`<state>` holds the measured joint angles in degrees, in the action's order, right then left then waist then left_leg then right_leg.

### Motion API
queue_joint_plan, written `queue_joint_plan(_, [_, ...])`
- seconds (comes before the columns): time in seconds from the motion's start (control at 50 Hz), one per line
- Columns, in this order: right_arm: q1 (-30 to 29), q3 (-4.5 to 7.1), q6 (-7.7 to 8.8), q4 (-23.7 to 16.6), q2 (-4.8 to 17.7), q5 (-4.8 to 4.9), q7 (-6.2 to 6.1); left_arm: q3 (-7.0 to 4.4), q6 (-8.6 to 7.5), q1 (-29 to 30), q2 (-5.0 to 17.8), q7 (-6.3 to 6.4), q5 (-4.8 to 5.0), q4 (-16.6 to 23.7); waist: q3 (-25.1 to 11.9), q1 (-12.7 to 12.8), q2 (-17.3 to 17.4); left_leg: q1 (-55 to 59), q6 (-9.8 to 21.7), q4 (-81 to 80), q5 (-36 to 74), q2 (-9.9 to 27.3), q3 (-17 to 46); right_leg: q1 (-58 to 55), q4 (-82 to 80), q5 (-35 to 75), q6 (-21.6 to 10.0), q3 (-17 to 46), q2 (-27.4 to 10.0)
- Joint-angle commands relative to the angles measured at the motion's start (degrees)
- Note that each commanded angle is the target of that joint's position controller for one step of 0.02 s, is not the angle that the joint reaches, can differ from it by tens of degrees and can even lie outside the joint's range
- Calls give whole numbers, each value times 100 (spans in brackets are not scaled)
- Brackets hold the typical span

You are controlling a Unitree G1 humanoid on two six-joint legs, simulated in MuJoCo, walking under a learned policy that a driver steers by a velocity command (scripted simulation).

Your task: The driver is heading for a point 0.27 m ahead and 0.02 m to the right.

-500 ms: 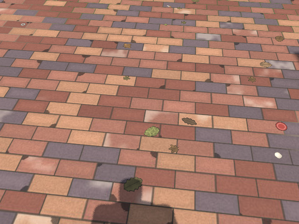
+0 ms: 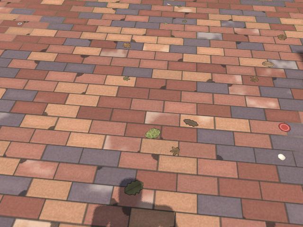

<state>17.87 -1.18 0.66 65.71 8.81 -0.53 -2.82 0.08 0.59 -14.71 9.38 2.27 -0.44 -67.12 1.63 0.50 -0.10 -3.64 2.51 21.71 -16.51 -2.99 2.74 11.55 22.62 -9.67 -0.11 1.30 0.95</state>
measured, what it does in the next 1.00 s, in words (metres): stands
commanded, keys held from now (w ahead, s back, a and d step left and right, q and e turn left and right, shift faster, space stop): no key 0.96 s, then w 0.04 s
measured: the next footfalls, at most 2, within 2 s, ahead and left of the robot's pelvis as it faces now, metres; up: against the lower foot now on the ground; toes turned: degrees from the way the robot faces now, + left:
left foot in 1.40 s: +0.06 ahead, +0.10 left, +0.00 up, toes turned +1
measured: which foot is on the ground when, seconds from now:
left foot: down 0.00-1.00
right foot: down 0.00-1.00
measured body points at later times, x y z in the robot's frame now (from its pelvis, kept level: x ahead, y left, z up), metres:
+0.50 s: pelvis +0.01 +0.01 +0.00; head +0.02 +0.01 +0.45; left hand -0.01 +0.22 -0.17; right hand -0.03 -0.21 -0.16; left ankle -0.05 +0.10 -0.74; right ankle +0.03 -0.12 -0.74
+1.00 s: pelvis +0.01 +0.01 +0.00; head +0.02 +0.02 +0.45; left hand -0.02 +0.22 -0.17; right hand -0.03 -0.20 -0.16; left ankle -0.05 +0.10 -0.74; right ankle +0.03 -0.12 -0.74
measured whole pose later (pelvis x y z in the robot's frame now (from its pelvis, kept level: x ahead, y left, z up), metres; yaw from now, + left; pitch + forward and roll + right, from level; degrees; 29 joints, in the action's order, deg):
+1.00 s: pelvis +0.01 +0.01 +0.00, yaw +0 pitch -1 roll +0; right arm 21.2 -0.8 1.3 65.2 6.7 -0.6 -3.0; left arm 0.1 0.6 -17.0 7.7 2.7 -0.4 -68.0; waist 1.5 0.4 -0.3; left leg -2.6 3.5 21.5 -17.6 -3.6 2.1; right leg 11.1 23.7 -11.5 0.9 1.6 0.0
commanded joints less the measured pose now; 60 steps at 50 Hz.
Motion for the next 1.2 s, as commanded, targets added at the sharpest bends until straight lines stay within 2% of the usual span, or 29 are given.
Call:
queue_joint_plan(0.02, [452, 68, 22, -28, 452, -2, -19, -61, -16, -339, 443, 19, 0, 24, 258, 4, 48, -685, 115, -448, 1101, 702, 506, -360, -196, 741, -182, 478, -533])
queue_joint_plan(0.96, [879, 93, 78, -51, 210, -3, -33, -46, -19, -635, 213, 55, 12, -76, 364, -7, 71, -571, 131, -431, 1520, 731, 462, -310, -65, 806, -111, 393, -554])
queue_joint_plan(0.98, [924, 85, 79, -42, 187, -12, -31, -33, -15, -651, 172, 53, 5, -84, 262, -26, 88, -531, 153, -533, 1042, 702, 478, -340, -86, 482, -116, 364, -505])
queue_joint_plan(1.0, [944, 107, 70, -43, 236, -25, -28, -37, -8, -594, 176, 47, -11, -59, 332, -58, 139, -575, 206, -656, 326, 670, 545, -244, -7, 63, -129, 295, -406])
queue_joint_plan(1.02, [1001, 170, 47, -45, 387, -26, -22, -56, -2, -508, 206, 34, -33, 4, 439, -111, 294, -616, 326, -797, -629, 688, 717, -18, 268, -511, -158, 132, -224])
queue_joint_plan(1.04, [1100, 244, 16, -46, 550, -17, -14, -76, -2, -376, 215, 4, -65, 100, 601, -198, 558, -594, 524, -973, -1658, 830, 1057, 423, 709, -1140, -185, -93, -5])
queue_joint_plan(1.06, [1242, 299, -6, -45, 654, -12, -2, -87, -13, -194, 216, -36, -117, 230, 877, -303, 749, -565, 752, -1219, -2445, 1142, 1500, 1010, 1132, -1515, -210, -296, 123])
queue_joint_plan(1.08, [1373, 335, -8, -34, 690, -16, 12, -79, -48, -10, 165, -75, -171, 378, 1165, -392, 828, -566, 972, -1400, -2832, 1482, 1880, 1460, 1473, -1623, -240, -455, 63])
queue_joint_plan(1.1, [1376, 307, 20, -34, 544, -35, 6, -60, -106, 114, 80, -82, -175, 476, 1400, -405, 740, -678, 1092, -1410, -2232, 1695, 2022, 1649, 1733, -1452, -249, -432, -131])
queue_joint_plan(1.12, [1313, 267, 68, -44, 432, -75, -5, -52, -166, 61, 17, -77, -139, 514, 1408, -315, 658, -593, 1123, -1249, -1080, 1756, 1935, 1716, 1798, -1447, -260, -360, -234])
queue_joint_plan(1.16, [1030, 187, 177, -91, 321, -104, -18, -34, -265, -371, -91, -66, -70, 438, 1076, 11, 496, -456, 927, -590, 1498, 1576, 1299, 1042, 947, -1081, -290, -355, -290])
queue_joint_plan(1.18, [886, 178, 204, -115, 342, -84, -2, -33, -305, -729, -105, -50, -11, 313, 810, 194, 376, -678, 663, -266, 2186, 1336, 909, 165, 272, -187, -310, -378, -209])
queue_joint_plan(1.2, [876, 178, 235, -155, 367, -68, 20, -100, -340, -1059, 116, -16, 11, 214, 494, 242, 264, -969, 396, 69, 2393, 1067, 611, -714, 131, 630, -337, -75, -332])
